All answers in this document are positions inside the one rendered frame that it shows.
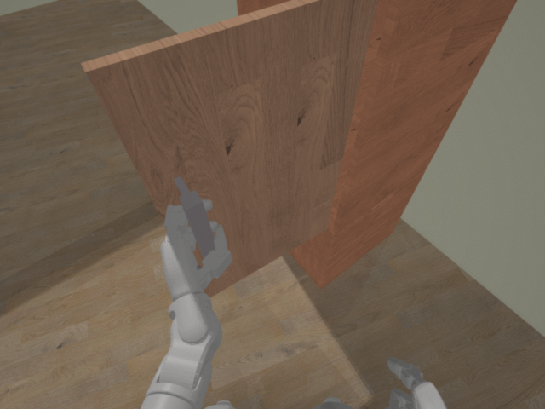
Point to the handle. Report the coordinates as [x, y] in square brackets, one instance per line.
[196, 215]

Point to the robot left hand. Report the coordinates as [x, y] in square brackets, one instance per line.
[179, 262]

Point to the cupboard door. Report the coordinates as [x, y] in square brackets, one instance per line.
[252, 112]

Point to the robot right hand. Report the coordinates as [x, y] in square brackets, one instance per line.
[424, 394]

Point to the robot left forearm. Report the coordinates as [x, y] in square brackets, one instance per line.
[182, 379]

